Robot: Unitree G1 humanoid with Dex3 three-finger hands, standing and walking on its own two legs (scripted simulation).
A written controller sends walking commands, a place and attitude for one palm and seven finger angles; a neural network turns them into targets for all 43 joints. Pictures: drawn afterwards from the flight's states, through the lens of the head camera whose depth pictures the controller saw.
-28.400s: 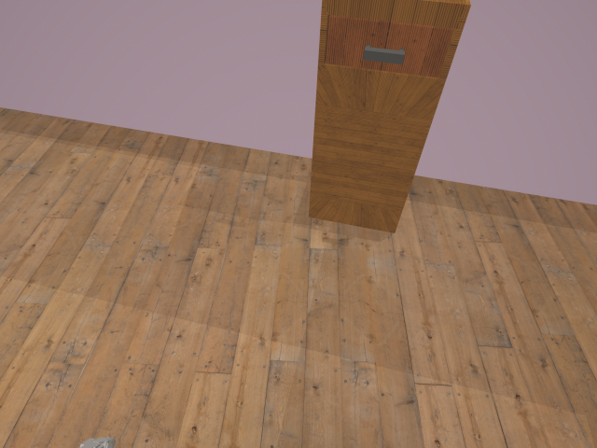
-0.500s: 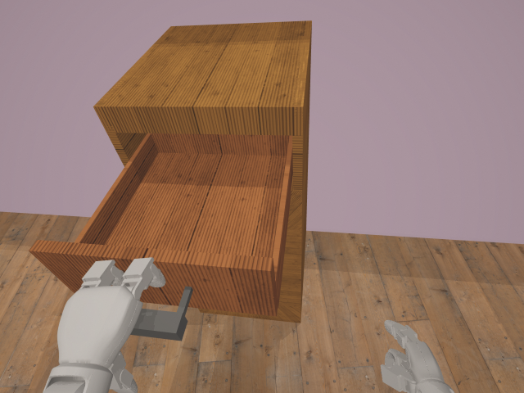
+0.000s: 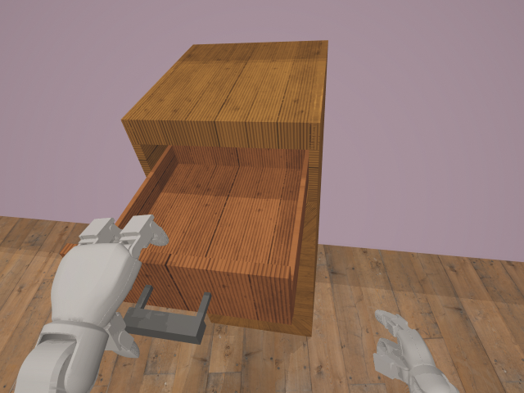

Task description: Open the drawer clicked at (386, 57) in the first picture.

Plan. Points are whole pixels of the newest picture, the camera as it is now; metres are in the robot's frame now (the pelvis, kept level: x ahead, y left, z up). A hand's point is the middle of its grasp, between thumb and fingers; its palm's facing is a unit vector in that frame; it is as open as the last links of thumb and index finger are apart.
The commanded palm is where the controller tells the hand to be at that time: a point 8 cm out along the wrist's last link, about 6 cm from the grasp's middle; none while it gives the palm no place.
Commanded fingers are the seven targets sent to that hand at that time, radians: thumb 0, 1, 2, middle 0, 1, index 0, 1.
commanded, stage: lift the hand off the handle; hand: left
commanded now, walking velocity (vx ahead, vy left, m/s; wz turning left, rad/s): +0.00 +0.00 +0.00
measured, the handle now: (170, 310) +0.21 +0.20 +0.03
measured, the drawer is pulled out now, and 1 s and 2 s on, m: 0.29 0.29 0.29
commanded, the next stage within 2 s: draw the hand back to the body in 0.44 s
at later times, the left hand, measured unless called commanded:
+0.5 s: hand (123, 268) +0.19 +0.19 +0.18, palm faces +0.20 -0.10 -0.97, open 13.9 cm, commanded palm +0.14 +0.20 +0.24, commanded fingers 0.00 -0.50 0.30 -0.30 -1.20 -0.30 -1.20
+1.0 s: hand (99, 284) +0.17 +0.22 +0.18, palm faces +0.14 -0.03 -0.99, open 13.8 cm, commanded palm +0.12 +0.22 +0.23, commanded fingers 0.00 -0.50 0.30 -0.30 -1.20 -0.30 -1.20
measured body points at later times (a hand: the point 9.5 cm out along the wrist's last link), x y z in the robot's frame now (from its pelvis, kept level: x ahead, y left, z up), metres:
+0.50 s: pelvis -0.01 -0.01 +0.00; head -0.03 -0.08 +0.44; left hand +0.17 +0.20 +0.24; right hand +0.24 -0.20 -0.08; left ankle -0.03 +0.11 -0.74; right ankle +0.02 -0.10 -0.74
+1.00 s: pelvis -0.01 -0.02 +0.00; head -0.03 -0.08 +0.44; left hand +0.15 +0.22 +0.23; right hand +0.22 -0.22 -0.09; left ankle -0.03 +0.11 -0.74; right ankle +0.02 -0.10 -0.74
